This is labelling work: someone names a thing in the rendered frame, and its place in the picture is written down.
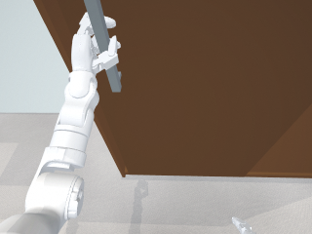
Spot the robot left upper arm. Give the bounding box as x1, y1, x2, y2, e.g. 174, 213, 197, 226
0, 172, 85, 234

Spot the handle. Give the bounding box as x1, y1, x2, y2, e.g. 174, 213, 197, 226
84, 0, 122, 93

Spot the left robot forearm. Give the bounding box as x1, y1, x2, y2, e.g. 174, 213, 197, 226
24, 70, 99, 210

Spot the robot left hand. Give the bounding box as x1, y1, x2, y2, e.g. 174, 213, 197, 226
71, 12, 121, 77

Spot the robot right hand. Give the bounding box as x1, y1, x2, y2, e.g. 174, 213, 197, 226
232, 216, 256, 234

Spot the wardrobe door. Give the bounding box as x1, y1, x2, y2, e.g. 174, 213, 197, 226
57, 0, 312, 177
249, 104, 312, 174

